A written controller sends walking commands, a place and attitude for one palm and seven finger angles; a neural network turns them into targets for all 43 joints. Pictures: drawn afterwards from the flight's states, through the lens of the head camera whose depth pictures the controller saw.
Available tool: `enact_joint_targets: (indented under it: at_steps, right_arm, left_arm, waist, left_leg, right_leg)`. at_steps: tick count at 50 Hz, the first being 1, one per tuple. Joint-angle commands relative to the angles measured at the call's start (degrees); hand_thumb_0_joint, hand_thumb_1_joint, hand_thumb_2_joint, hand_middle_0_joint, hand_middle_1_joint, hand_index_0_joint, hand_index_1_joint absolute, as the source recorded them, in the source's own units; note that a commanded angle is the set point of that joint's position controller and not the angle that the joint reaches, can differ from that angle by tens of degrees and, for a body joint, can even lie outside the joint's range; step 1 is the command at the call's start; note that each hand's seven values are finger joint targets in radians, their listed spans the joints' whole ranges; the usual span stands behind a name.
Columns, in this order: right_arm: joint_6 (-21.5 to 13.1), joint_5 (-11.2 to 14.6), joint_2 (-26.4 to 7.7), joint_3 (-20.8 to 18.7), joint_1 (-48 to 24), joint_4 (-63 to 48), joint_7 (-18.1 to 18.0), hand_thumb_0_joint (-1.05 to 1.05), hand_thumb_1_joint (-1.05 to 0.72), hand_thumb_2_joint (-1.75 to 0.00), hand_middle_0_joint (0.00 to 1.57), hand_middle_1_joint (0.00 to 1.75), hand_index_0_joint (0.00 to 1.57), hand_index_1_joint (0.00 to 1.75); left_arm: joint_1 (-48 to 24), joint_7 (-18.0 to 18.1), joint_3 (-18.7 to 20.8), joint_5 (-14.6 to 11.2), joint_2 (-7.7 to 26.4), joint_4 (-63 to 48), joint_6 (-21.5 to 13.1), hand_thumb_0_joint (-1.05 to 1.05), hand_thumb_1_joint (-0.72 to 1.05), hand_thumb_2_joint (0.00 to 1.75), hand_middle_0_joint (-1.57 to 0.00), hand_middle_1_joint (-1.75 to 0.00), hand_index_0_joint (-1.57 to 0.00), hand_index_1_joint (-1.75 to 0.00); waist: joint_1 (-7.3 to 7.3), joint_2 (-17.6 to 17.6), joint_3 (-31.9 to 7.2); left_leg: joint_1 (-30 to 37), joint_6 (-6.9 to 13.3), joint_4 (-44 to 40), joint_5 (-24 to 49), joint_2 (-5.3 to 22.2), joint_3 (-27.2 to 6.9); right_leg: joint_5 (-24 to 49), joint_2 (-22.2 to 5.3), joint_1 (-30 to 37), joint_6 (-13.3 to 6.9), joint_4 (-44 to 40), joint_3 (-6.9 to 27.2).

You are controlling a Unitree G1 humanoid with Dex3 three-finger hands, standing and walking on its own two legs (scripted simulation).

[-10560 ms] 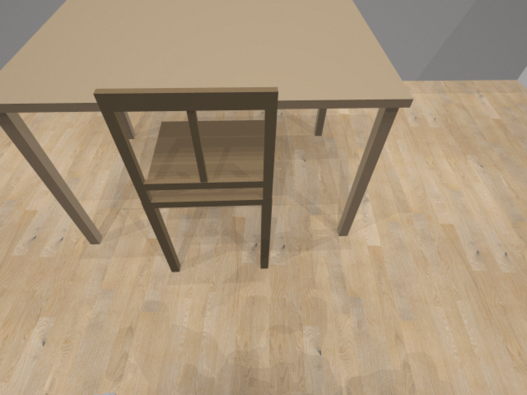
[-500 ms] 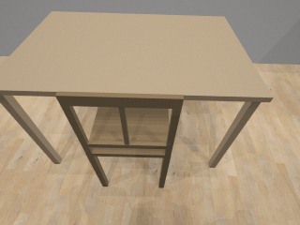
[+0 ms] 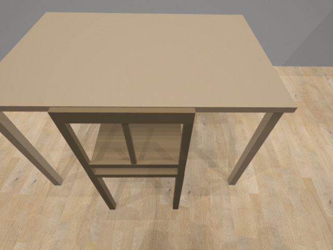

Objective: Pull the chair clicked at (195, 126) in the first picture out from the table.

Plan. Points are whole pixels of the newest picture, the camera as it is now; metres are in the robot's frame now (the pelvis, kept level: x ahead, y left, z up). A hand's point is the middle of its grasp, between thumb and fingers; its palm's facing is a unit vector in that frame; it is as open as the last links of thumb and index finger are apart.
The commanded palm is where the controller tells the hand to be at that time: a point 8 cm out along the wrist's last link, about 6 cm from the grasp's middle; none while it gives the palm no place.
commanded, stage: look again from close up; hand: left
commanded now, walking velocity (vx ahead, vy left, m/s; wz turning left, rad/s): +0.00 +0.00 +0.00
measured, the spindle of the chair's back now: (130, 144) +0.45 +0.15 -0.10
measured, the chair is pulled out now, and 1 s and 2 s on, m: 0.00 0.00 0.00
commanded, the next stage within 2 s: raise the hand toward the chair's back in 1.04 s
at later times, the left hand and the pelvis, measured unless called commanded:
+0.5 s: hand out of the picture +0.01 +0.16 -0.18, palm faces +0.02 -0.99 -0.17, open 7.3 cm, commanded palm none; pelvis +0.02 +0.00 +0.00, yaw +0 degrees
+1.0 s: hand out of the picture +0.02 +0.16 -0.18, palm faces +0.03 -0.99 -0.17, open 7.3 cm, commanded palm none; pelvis +0.03 +0.00 +0.00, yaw +0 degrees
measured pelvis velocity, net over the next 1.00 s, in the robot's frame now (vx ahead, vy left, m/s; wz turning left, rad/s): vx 0.03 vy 0.00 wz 0.00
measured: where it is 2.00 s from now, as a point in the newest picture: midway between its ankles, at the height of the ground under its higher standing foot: outside the picture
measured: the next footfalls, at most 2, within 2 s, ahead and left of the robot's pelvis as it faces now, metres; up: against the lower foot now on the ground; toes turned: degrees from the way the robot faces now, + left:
none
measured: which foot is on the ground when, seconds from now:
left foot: down 0.00-1.00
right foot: down 0.00-1.00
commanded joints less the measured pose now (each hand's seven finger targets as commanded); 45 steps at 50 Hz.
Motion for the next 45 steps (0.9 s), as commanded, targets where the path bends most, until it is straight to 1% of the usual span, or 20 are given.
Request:
enact_joint_targets:
  at_steps: [1, 3, 5, 8, 11, 12, 15, 17, 19, 20, 23, 27, 29, 30, 34, 37, 39, 42, 43, 45]
  right_arm:
    - [-0.70, -0.20, -5.26, -0.77, 3.64, -0.96, -0.51, 0.00, -0.90, -0.90, 0.20, 0.30, 0.20, 0.30]
    - [-0.69, -0.11, -5.20, -0.77, 3.43, -0.92, -0.53, 0.00, -0.90, -0.90, 0.20, 0.30, 0.20, 0.30]
    - [-0.66, -0.18, -5.23, -0.66, 3.56, -0.76, -0.57, 0.00, -0.90, -0.90, 0.20, 0.30, 0.20, 0.30]
    - [-0.74, -0.15, -5.24, -0.70, 3.34, -0.74, -0.63, 0.00, -0.90, -0.90, 0.20, 0.30, 0.20, 0.30]
    - [-0.94, -0.17, -5.21, -0.62, 3.64, -0.65, -0.72, 0.00, -0.90, -0.90, 0.20, 0.30, 0.20, 0.30]
    - [-0.92, -0.08, -5.18, -0.60, 3.64, -0.56, -0.75, 0.00, -0.90, -0.90, 0.20, 0.30, 0.20, 0.30]
    - [-1.02, -0.15, -5.45, -0.51, 3.53, -0.53, -0.83, 0.00, -0.90, -0.90, 0.20, 0.30, 0.20, 0.30]
    - [-1.06, -0.06, -5.52, -0.50, 3.64, -0.52, -0.85, 0.00, -0.90, -0.90, 0.20, 0.30, 0.20, 0.30]
    - [-1.20, -0.10, -5.42, -0.39, 3.78, -0.39, -0.93, 0.00, -0.90, -0.90, 0.20, 0.30, 0.20, 0.30]
    - [-1.19, -0.16, -5.44, -0.40, 3.69, -0.33, -0.95, 0.00, -0.90, -0.90, 0.20, 0.30, 0.20, 0.30]
    - [-1.15, -0.10, -5.52, -0.34, 3.35, -0.21, -0.97, 0.00, -0.90, -0.90, 0.20, 0.30, 0.20, 0.30]
    - [-1.08, -0.10, -5.48, -0.32, 3.68, -0.22, -0.97, 0.00, -0.90, -0.90, 0.20, 0.30, 0.20, 0.30]
    - [-1.20, -0.15, -5.47, -0.27, 3.63, -0.09, -1.00, 0.00, -0.90, -0.90, 0.20, 0.30, 0.20, 0.30]
    - [-1.23, -0.17, -5.44, -0.30, 3.88, -0.06, -1.02, 0.00, -0.90, -0.90, 0.20, 0.30, 0.20, 0.30]
    - [-1.39, -0.16, -5.58, -0.22, 4.10, -0.02, -1.15, 0.00, -0.90, -0.90, 0.20, 0.30, 0.20, 0.30]
    - [-1.42, -0.13, -5.52, -0.18, 4.33, 0.10, -1.23, 0.00, -0.90, -0.90, 0.20, 0.30, 0.20, 0.30]
    - [-1.47, -0.19, -5.48, -0.14, 4.21, 0.10, -1.27, 0.00, -0.90, -0.90, 0.20, 0.30, 0.20, 0.30]
    - [-1.44, -0.15, -5.56, -0.19, 4.53, 0.05, -1.33, 0.00, -0.90, -0.90, 0.20, 0.30, 0.20, 0.30]
    - [-1.48, -0.24, -5.52, -0.19, 4.53, 0.17, -1.36, 0.00, -0.90, -0.90, 0.20, 0.30, 0.20, 0.30]
    - [-1.45, -0.22, -5.37, -0.09, 4.77, 0.37, -1.40, 0.00, -0.90, -0.90, 0.20, 0.30, 0.20, 0.30]
  left_arm:
    - [4.96, 0.46, 0.95, -0.12, 4.92, -0.92, -0.57, 0.00, 0.90, 0.90, -0.20, -0.30, -0.20, -0.30]
    - [4.74, 0.45, 0.94, -0.09, 4.95, -0.86, -0.50, 0.00, 0.90, 0.90, -0.20, -0.30, -0.20, -0.30]
    - [4.72, 0.45, 0.95, -0.09, 4.85, -0.72, -0.46, 0.00, 0.90, 0.90, -0.20, -0.30, -0.20, -0.30]
    - [4.98, 0.41, 0.92, -0.13, 4.80, -0.55, -0.42, 0.00, 0.90, 0.90, -0.20, -0.30, -0.20, -0.30]
    - [5.04, 0.42, 0.94, -0.08, 4.68, -0.12, -0.44, 0.00, 0.90, 0.90, -0.20, -0.30, -0.20, -0.30]
    - [5.08, 0.43, 0.95, -0.08, 4.92, -0.16, -0.42, 0.00, 0.90, 0.90, -0.20, -0.30, -0.20, -0.30]
    - [5.21, 0.44, 0.90, -0.08, 4.66, 0.25, -0.40, 0.00, 0.90, 0.90, -0.20, -0.30, -0.20, -0.30]
    - [5.05, 0.43, 0.91, -0.12, 4.98, 0.24, -0.38, 0.00, 0.90, 0.90, -0.20, -0.30, -0.20, -0.30]
    - [5.19, 0.46, 0.91, -0.12, 4.73, 0.46, -0.46, 0.00, 0.90, 0.90, -0.20, -0.30, -0.20, -0.30]
    - [5.28, 0.48, 0.95, -0.14, 4.60, 0.58, -0.46, 0.00, 0.90, 0.90, -0.20, -0.30, -0.20, -0.30]
    - [5.27, 0.44, 0.85, -0.18, 4.73, 0.71, -0.37, 0.00, 0.90, 0.90, -0.20, -0.30, -0.20, -0.30]
    - [5.15, 0.35, 0.79, -0.19, 4.89, 0.80, -0.31, 0.00, 0.90, 0.90, -0.20, -0.30, -0.20, -0.30]
    - [5.48, 0.37, 0.82, -0.16, 4.72, 0.95, -0.34, 0.00, 0.90, 0.90, -0.20, -0.30, -0.20, -0.30]
    - [5.48, 0.39, 0.88, -0.16, 4.70, 0.94, -0.40, 0.00, 0.90, 0.90, -0.20, -0.30, -0.20, -0.30]
    - [5.40, 0.39, 0.84, -0.22, 4.83, 1.10, -0.36, 0.00, 0.90, 0.90, -0.20, -0.30, -0.20, -0.30]
    - [5.44, 0.38, 0.88, -0.27, 4.89, 1.20, -0.30, 0.00, 0.90, 0.90, -0.20, -0.30, -0.20, -0.30]
    - [5.83, 0.40, 0.86, -0.25, 4.56, 1.33, -0.32, 0.00, 0.90, 0.90, -0.20, -0.30, -0.20, -0.30]
    - [5.84, 0.39, 0.84, -0.28, 4.80, 1.47, -0.31, 0.00, 0.90, 0.90, -0.20, -0.30, -0.20, -0.30]
    - [5.71, 0.42, 0.89, -0.23, 4.57, 1.53, -0.30, 0.00, 0.90, 0.90, -0.20, -0.30, -0.20, -0.30]
    - [5.79, 0.46, 0.89, -0.26, 4.48, 1.68, -0.31, 0.00, 0.90, 0.90, -0.20, -0.30, -0.20, -0.30]
  waist:
    - [0.40, -0.19, -0.07]
    - [0.41, -0.93, 0.76]
    - [0.38, 0.09, 1.12]
    - [0.51, -0.09, 0.85]
    - [0.44, 0.80, 0.03]
    - [0.53, 0.01, 0.49]
    - [0.50, 0.40, 0.20]
    - [0.53, -0.32, 0.37]
    - [0.50, 0.01, -0.36]
    - [0.58, -0.59, -0.04]
    - [0.65, -0.02, 0.88]
    - [0.62, -0.49, 1.84]
    - [0.63, 0.13, 1.09]
    - [0.57, -0.33, 0.44]
    - [0.59, 0.26, -0.21]
    - [0.70, -0.30, 0.23]
    - [0.74, 0.45, 0.22]
    - [0.73, -0.33, 0.27]
    - [0.70, 0.32, 0.36]
    - [0.67, -0.39, 0.86]
  left_leg:
    - [3.22, -1.21, -4.67, 5.39, 7.14, -7.93]
    - [2.96, -1.18, -4.92, 5.24, 7.12, -8.11]
    - [2.90, -1.27, -5.12, 5.09, 7.14, -8.07]
    - [3.46, -1.17, -5.31, 5.16, 7.17, -8.17]
    - [4.49, -1.10, -5.22, 7.54, 7.36, -8.01]
    - [4.32, -1.05, -5.34, 7.52, 7.42, -8.04]
    - [5.13, -1.03, -5.28, 8.82, 7.46, -8.09]
    - [5.05, -0.98, -5.40, 9.19, 7.57, -8.10]
    - [5.58, -0.95, -4.94, 11.54, 7.45, -8.16]
    - [5.77, -0.99, -4.92, 11.60, 7.50, -7.98]
    - [5.45, -1.02, -5.34, 10.40, 7.38, -8.14]
    - [5.04, -1.02, -5.84, 9.17, 7.32, -8.26]
    - [5.63, -0.99, -5.63, 10.33, 7.32, -8.15]
    - [5.98, -0.97, -5.40, 11.13, 7.28, -8.25]
    - [6.63, -0.95, -5.09, 13.60, 7.44, -8.19]
    - [6.42, -0.90, -5.27, 14.19, 7.46, -8.32]
    - [6.81, -0.91, -5.15, 14.43, 7.45, -8.16]
    - [6.91, -0.84, -5.05, 14.98, 7.49, -8.21]
    - [6.96, -0.90, -5.05, 15.49, 7.50, -8.15]
    - [6.91, -0.95, -5.23, 15.39, 7.55, -8.21]
  right_leg:
    - [6.76, -4.24, -2.79, -2.37, -4.10, 3.82]
    - [6.49, -4.21, -2.88, -2.31, -4.46, 3.87]
    - [6.20, -4.17, -2.92, -2.30, -4.51, 3.82]
    - [5.94, -4.08, -2.85, -2.23, -4.65, 3.76]
    - [7.48, -4.22, -2.21, -2.16, -4.36, 3.43]
    - [7.18, -4.03, -2.10, -2.08, -4.62, 3.42]
    - [7.83, -4.24, -2.12, -1.99, -4.44, 3.44]
    - [7.55, -4.12, -1.68, -1.90, -4.68, 3.33]
    - [9.16, -4.36, -1.02, -1.95, -4.53, 3.42]
    - [9.18, -4.34, -1.26, -1.89, -4.40, 3.24]
    - [7.94, -4.35, -1.49, -1.88, -5.04, 3.38]
    - [6.98, -4.04, -1.69, -1.87, -5.40, 3.37]
    - [7.78, -4.38, -1.37, -1.85, -5.37, 3.27]
    - [8.39, -4.37, -0.95, -1.83, -5.27, 3.30]
    - [9.30, -4.26, -0.45, -1.84, -4.96, 3.15]
    - [9.07, -4.16, -0.10, -1.85, -5.17, 2.97]
    - [9.37, -4.33, -0.46, -1.87, -5.09, 3.06]
    - [9.67, -4.17, -0.22, -1.91, -5.19, 3.02]
    - [9.91, -4.31, -0.27, -1.92, -5.04, 2.96]
    - [9.78, -4.21, -0.50, -1.92, -5.03, 3.06]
